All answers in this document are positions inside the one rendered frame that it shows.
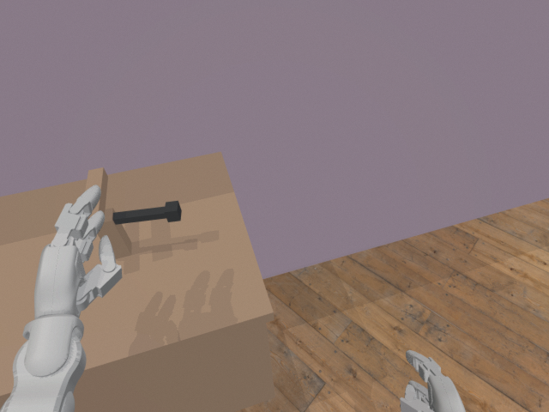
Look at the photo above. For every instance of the counter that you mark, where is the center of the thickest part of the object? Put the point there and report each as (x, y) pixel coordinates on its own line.
(184, 330)

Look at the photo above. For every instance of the robot left hand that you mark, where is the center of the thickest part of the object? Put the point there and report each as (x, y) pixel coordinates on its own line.
(60, 272)

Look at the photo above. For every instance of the robot right hand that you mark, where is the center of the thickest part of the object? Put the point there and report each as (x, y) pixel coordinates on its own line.
(441, 395)

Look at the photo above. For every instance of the robot left forearm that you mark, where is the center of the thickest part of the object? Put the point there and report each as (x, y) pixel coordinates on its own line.
(48, 365)

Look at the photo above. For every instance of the tap lever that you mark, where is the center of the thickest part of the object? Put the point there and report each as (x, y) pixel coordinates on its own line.
(172, 212)

